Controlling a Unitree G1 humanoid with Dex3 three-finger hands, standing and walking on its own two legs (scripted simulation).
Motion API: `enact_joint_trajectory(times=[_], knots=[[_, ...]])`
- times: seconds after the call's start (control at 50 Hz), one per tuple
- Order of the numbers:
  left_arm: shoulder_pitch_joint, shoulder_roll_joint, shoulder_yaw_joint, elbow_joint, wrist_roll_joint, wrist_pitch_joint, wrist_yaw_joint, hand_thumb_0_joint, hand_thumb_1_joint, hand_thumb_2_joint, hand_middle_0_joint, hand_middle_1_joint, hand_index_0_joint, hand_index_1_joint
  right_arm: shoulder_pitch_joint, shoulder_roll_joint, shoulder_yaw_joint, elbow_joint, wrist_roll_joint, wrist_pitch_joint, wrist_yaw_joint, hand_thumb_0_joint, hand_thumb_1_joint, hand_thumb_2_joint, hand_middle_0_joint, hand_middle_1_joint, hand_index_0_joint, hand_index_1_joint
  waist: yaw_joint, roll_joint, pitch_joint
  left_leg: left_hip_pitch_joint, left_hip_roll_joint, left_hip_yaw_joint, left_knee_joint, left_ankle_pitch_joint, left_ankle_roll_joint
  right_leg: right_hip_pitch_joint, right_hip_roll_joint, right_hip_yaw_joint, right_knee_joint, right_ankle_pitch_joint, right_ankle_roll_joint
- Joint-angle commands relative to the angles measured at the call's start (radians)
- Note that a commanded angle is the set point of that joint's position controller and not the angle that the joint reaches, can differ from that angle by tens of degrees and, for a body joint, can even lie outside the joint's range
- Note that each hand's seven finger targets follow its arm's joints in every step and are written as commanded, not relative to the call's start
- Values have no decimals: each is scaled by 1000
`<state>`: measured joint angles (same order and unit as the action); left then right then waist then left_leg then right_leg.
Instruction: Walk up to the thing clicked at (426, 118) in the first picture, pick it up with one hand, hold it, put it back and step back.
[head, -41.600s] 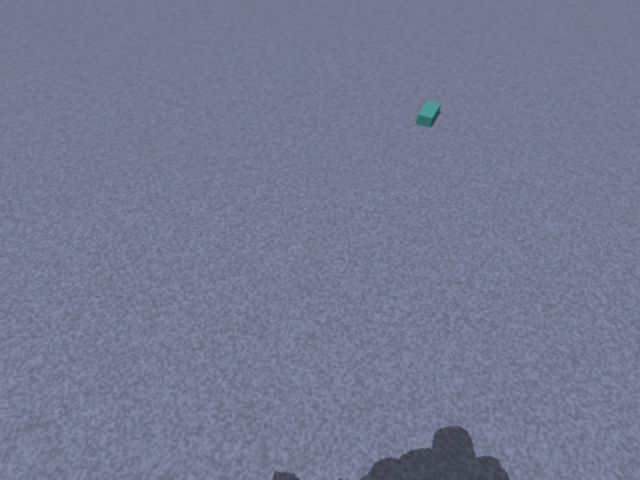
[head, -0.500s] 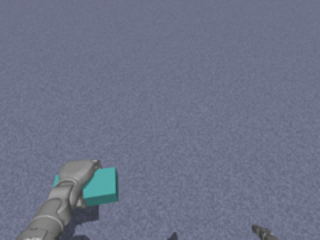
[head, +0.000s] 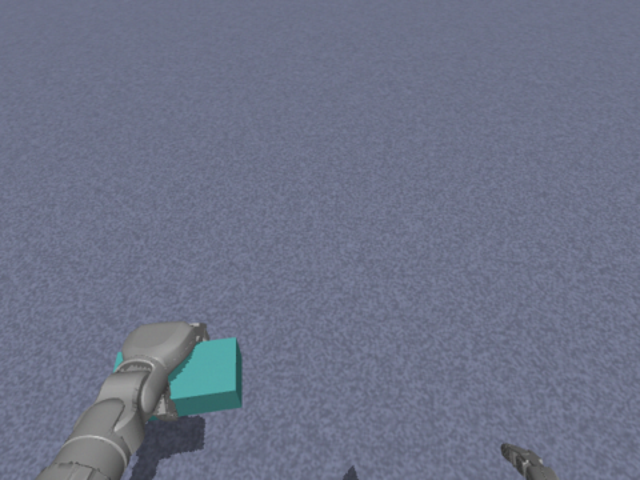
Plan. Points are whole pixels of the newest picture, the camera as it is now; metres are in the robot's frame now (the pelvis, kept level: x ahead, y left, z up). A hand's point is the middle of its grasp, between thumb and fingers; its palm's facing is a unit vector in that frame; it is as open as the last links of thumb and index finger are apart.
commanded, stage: hold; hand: left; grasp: from above
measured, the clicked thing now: (180, 379) +0.29 +0.21 -0.09
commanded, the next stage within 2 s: crouch in 1.06 s
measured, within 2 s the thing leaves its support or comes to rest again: neither
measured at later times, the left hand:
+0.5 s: hand (170, 379) +0.27 +0.21 -0.04, palm faces -0.48 -0.04 -0.88, open 11.4 cm
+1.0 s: hand (174, 378) +0.28 +0.20 -0.05, palm faces -0.48 -0.03 -0.87, open 11.4 cm
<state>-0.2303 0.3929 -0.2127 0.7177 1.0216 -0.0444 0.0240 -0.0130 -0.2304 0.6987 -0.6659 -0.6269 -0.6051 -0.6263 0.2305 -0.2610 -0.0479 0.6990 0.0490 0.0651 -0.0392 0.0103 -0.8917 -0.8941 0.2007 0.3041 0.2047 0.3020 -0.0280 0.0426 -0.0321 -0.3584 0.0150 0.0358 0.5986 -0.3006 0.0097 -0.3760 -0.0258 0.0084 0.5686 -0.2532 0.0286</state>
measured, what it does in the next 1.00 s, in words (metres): stands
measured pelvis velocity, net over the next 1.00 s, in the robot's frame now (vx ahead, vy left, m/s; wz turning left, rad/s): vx -0.01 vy -0.01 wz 0.00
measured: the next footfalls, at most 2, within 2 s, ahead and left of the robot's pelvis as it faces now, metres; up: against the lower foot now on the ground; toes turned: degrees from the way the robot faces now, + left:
none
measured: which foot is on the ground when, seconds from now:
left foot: down 0.00-1.00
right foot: down 0.00-1.00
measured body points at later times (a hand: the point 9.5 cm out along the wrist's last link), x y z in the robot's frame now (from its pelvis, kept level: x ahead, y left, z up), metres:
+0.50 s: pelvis -0.01 -0.01 +0.00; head +0.00 -0.03 +0.45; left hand +0.29 +0.21 +0.01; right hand +0.13 -0.27 -0.11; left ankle +0.00 +0.11 -0.73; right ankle +0.02 -0.14 -0.73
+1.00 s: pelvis -0.01 -0.01 +0.01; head +0.01 -0.03 +0.46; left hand +0.30 +0.20 +0.00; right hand +0.13 -0.27 -0.11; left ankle +0.00 +0.11 -0.73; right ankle +0.02 -0.14 -0.73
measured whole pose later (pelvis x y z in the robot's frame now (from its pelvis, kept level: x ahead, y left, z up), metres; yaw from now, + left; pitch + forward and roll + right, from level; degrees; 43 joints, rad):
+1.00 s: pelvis -0.01 -0.01 +0.01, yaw +0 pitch +1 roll +0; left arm -0.22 0.39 -0.24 0.65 1.01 -0.05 -0.02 -0.01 -0.21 0.68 -0.65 -0.64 -0.59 -0.63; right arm 0.19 -0.26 -0.03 0.70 0.06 0.08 -0.06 0.01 -0.90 -0.90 0.20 0.30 0.20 0.30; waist -0.01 0.05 0.00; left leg -0.28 0.01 0.03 0.51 -0.25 0.00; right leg -0.31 -0.03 0.01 0.50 -0.22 0.02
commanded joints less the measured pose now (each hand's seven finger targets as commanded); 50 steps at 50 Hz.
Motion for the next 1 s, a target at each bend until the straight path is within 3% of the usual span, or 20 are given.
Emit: enact_joint_trajectory(times=[0.0,0.38,0.5,0.56,0.62,0.66,0.7,0.72,0.74,0.88,0.9,0.98], knots=[[-367,225,116,-250,-14,-10,47,0,515,1058,-995,-672,-944,-727,-60,-144,-49,-124,-1,-35,-12,0,-889,-900,200,300,200,300,7,4,-260,157,-21,-23,-95,224,-8,85,49,-19,-80,155,-39],[-385,233,117,-307,-20,-17,10,0,540,1051,-979,-731,-945,-770,-114,-132,-32,-134,5,-36,-24,0,-890,-900,200,300,200,300,11,9,-238,187,-24,-17,-136,197,-3,109,47,-12,-115,135,-39],[-313,235,129,-284,-22,-12,0,0,540,1053,-985,-723,-946,-765,-131,-128,-30,-145,7,-33,-25,0,-891,-901,200,300,199,300,26,-22,-216,166,-30,-16,-145,191,2,133,41,-12,-127,126,-37],[-372,232,112,-318,-23,-23,-11,0,538,1050,-984,-727,-947,-767,-126,-127,-30,-140,6,-30,-27,0,-895,-902,200,300,200,300,14,-3,-233,194,-27,-18,-144,204,0,122,44,-10,-126,135,-38],[-370,247,133,-327,-26,-30,-2,0,554,1053,-992,-739,-959,-776,-126,-124,-30,-140,5,-31,-29,0,-895,-902,200,300,200,300,27,16,-266,213,-29,-16,-142,215,-3,130,43,-11,-127,143,-39],[-383,220,108,-319,-29,-29,7,0,566,1058,-989,-764,-962,-794,-130,-123,-26,-135,5,-32,-30,0,-893,-901,200,300,200,300,15,-3,-241,199,-27,-16,-146,204,-1,121,47,-13,-128,136,-38],[-346,242,138,-286,-26,-21,20,0,576,1061,-1004,-746,-973,-781,-130,-127,-29,-137,7,-31,-30,0,-892,-901,200,300,200,300,21,-11,-224,186,-29,-14,-149,196,0,125,44,-13,-133,130,-38],[-329,226,128,-291,-27,-19,21,0,568,1070,-998,-763,-968,-796,-137,-122,-28,-140,8,-30,-29,0,-896,-902,200,300,200,300,32,-7,-228,189,-30,-13,-152,200,-3,129,43,-15,-132,130,-40],[-354,223,118,-303,-22,-17,21,0,572,1089,-992,-775,-962,-808,-133,-123,-30,-139,5,-29,-29,0,-889,-900,200,300,200,300,18,-5,-235,192,-30,-12,-148,198,-1,121,42,-12,-134,131,-38],[-376,209,91,-320,-19,-10,12,0,573,1071,-991,-768,-963,-799,-121,-126,-32,-129,5,-30,-28,0,-891,-900,200,300,200,300,15,5,-260,225,-20,-22,-151,226,-5,123,47,-18,-127,154,-41],[-359,227,114,-301,-22,-8,15,0,554,1085,-996,-753,-960,-792,-125,-130,-33,-131,7,-29,-28,0,-895,-902,200,300,200,300,24,1,-258,228,-21,-24,-154,232,-6,133,45,-20,-130,157,-41],[-360,227,119,-280,-22,-2,22,0,556,1093,-996,-764,-962,-802,-124,-125,-30,-130,6,-27,-27,0,-897,-902,200,300,200,300,25,-11,-243,206,-27,-16,-152,234,-2,148,42,-16,-134,165,-40]])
